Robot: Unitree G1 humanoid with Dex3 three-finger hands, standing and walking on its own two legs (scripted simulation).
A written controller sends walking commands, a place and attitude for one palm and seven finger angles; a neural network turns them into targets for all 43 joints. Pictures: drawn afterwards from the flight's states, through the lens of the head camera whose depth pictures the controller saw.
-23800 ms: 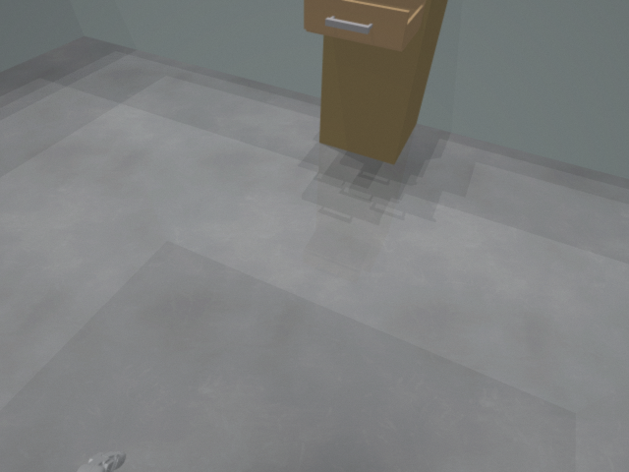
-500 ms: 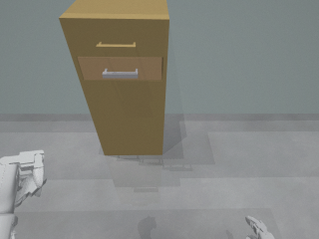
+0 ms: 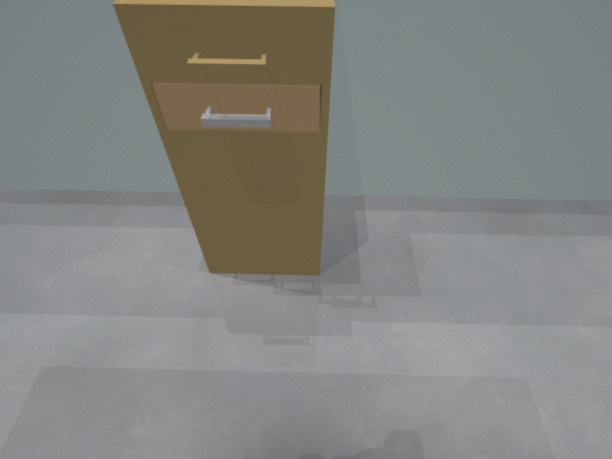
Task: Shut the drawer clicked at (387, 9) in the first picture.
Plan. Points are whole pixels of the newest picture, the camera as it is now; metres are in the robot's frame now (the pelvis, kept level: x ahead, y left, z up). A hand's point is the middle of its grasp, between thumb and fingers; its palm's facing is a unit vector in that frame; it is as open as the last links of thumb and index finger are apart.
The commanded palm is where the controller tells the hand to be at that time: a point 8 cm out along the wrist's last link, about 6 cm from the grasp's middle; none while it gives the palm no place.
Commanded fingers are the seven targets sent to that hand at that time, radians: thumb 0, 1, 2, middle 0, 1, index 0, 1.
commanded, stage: let the arm hang, fingers relaxed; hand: left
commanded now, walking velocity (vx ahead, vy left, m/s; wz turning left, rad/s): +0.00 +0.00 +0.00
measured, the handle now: (237, 115) +0.83 +0.22 -0.03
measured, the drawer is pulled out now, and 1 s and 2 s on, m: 0.00 0.00 0.00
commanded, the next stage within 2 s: look to check the result in 0.56 s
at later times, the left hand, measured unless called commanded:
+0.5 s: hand out of the picture +0.00 +0.15 -0.18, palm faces +0.04 -0.99 -0.16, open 7.3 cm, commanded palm none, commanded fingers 0.00 0.90 0.90 -0.20 -0.30 -0.20 -0.30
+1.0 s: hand out of the picture -0.01 +0.15 -0.17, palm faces +0.04 -0.98 -0.18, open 7.4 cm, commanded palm none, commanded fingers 0.00 0.90 0.90 -0.20 -0.30 -0.20 -0.30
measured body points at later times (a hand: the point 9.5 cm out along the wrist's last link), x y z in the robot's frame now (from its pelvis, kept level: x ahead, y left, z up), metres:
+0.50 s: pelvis +0.01 +0.00 +0.00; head +0.01 -0.01 +0.45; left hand +0.00 +0.20 -0.16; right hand -0.02 -0.20 -0.17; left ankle +0.06 +0.11 -0.74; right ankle -0.02 -0.08 -0.74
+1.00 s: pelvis +0.02 -0.01 +0.00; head +0.03 -0.02 +0.45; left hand -0.01 +0.20 -0.16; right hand +0.00 -0.22 -0.17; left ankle +0.06 +0.11 -0.74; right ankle -0.02 -0.08 -0.74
